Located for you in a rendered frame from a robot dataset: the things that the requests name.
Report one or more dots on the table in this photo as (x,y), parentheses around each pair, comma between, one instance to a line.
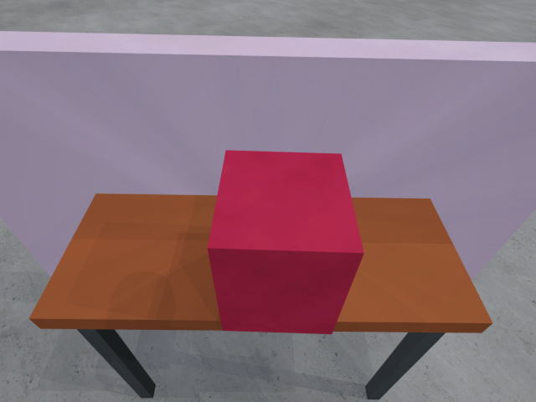
(141,262)

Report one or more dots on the carton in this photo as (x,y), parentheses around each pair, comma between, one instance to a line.
(284,245)

